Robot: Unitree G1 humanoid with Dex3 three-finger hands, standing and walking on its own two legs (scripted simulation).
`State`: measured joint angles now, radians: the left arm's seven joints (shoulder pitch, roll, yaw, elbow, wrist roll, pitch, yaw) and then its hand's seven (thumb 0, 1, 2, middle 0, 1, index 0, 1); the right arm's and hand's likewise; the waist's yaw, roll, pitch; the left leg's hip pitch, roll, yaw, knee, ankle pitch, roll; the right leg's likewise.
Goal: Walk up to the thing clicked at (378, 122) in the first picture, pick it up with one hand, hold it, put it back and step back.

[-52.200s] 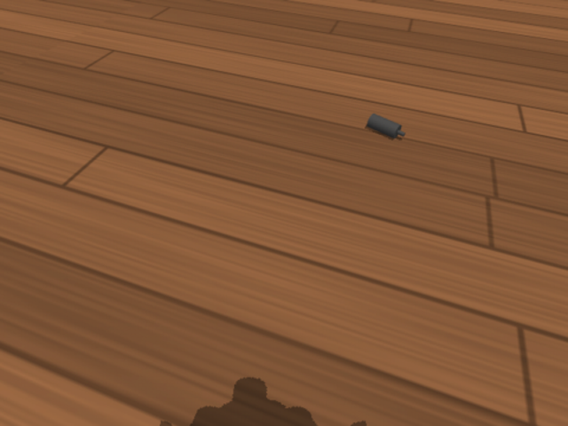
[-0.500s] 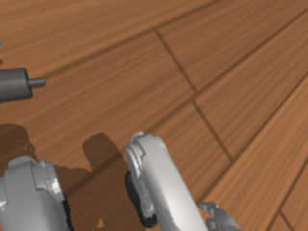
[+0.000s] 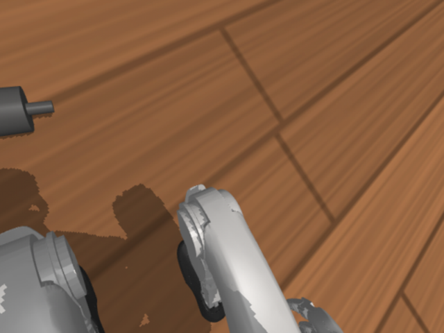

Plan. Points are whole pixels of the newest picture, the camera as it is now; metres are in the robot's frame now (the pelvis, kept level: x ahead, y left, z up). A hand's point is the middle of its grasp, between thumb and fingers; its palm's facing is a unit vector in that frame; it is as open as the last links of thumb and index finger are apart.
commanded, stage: rest palm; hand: left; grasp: from above
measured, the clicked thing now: out of the picture +0.52 +0.30 -0.28
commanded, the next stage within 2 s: close in 1.60 s
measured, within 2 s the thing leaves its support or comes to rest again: neither
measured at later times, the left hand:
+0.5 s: hand out of the picture +0.49 +0.31 -0.22, palm faces -0.48 -0.07 -0.88, open 13.8 cm
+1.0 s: hand out of the picture +0.50 +0.31 -0.24, palm faces -0.46 -0.08 -0.88, open 13.7 cm
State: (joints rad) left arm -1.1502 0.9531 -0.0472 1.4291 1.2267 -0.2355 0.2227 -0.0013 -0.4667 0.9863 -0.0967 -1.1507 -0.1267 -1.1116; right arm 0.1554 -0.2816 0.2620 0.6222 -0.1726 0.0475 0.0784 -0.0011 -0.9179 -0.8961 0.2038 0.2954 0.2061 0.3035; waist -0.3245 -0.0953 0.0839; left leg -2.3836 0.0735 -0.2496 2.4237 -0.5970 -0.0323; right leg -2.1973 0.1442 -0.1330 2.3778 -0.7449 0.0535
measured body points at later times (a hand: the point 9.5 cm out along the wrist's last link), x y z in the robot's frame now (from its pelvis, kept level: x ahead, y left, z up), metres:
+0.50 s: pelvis +0.00 +0.00 +0.00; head +0.27 +0.11 +0.33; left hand +0.51 +0.31 -0.17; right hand +0.06 -0.25 -0.08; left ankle +0.09 +0.15 -0.29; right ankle +0.09 -0.12 -0.29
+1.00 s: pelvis +0.00 +0.01 -0.01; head +0.29 +0.12 +0.32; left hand +0.52 +0.31 -0.19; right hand +0.05 -0.24 -0.07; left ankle +0.09 +0.15 -0.29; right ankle +0.09 -0.12 -0.29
